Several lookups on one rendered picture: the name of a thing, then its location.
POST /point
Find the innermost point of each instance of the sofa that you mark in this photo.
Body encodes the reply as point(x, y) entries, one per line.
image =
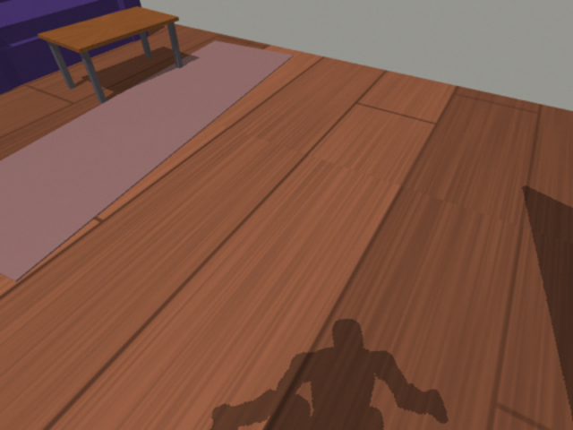
point(24, 57)

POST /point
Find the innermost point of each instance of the coffee table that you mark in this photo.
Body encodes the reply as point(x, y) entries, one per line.
point(87, 35)

